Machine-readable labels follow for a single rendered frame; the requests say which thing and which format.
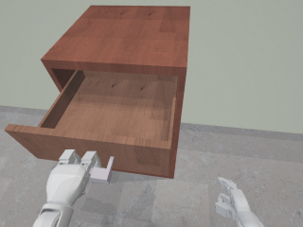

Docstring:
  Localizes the robot right forearm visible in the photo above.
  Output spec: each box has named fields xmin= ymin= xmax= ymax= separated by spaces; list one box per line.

xmin=235 ymin=210 xmax=265 ymax=227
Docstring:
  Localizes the right robot hand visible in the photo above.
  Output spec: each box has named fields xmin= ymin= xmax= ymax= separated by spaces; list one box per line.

xmin=215 ymin=177 xmax=252 ymax=221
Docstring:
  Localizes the handle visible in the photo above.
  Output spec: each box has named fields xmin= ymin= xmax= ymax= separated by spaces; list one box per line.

xmin=89 ymin=156 xmax=115 ymax=184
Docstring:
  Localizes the robot left forearm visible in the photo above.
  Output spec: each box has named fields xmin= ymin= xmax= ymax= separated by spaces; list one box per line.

xmin=32 ymin=201 xmax=74 ymax=227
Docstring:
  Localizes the cabinet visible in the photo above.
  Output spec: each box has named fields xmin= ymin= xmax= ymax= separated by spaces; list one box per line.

xmin=41 ymin=5 xmax=190 ymax=179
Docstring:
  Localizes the left robot hand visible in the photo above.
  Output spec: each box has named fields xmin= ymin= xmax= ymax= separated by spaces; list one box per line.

xmin=46 ymin=149 xmax=101 ymax=206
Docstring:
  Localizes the drawer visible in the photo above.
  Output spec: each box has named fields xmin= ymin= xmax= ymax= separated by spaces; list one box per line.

xmin=4 ymin=70 xmax=179 ymax=176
